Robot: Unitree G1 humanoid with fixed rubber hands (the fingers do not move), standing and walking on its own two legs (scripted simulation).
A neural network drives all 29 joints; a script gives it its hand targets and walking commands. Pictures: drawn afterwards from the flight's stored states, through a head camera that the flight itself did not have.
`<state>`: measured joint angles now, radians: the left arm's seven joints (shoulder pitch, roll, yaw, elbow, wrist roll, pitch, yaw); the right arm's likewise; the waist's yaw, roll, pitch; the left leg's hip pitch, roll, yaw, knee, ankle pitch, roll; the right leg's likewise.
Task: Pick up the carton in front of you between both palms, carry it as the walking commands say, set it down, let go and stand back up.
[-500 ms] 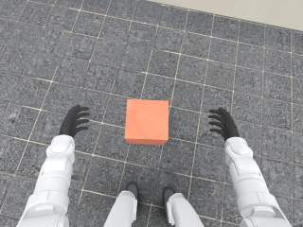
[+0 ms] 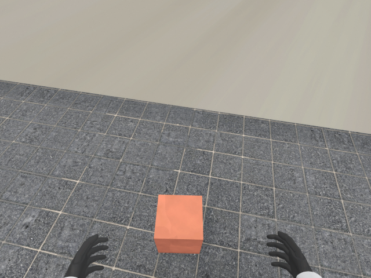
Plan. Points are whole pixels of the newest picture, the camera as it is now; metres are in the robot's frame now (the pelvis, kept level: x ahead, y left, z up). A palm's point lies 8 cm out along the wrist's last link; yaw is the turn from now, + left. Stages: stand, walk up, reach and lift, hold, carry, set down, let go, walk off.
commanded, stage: let go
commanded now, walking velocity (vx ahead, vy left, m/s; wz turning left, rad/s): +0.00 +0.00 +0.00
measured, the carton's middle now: (179, 225) +0.45 +0.02 -0.65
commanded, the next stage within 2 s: stand in 0.36 s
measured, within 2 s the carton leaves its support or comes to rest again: neither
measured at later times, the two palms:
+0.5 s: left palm out of the picture +0.15 +0.27 -0.08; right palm (312, 273) +0.16 -0.26 -0.08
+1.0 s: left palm out of the picture +0.15 +0.30 -0.09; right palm (318, 274) +0.16 -0.28 -0.09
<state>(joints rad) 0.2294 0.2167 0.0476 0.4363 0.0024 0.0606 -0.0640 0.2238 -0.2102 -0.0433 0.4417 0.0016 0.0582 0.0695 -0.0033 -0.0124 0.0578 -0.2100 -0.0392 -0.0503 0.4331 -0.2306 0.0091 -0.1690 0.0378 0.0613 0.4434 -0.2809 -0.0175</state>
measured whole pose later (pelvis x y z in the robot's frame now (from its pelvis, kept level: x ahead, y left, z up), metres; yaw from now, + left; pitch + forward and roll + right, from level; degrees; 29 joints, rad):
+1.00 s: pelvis +0.03 +0.01 +0.00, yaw -1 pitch +0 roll +0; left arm 0.18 0.34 0.03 0.76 0.03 0.01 0.03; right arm 0.14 -0.33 -0.04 0.81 -0.03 0.00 -0.02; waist 0.00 -0.01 0.01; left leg -0.18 -0.04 -0.04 0.48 -0.30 0.02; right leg -0.12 0.04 0.07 0.46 -0.33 -0.01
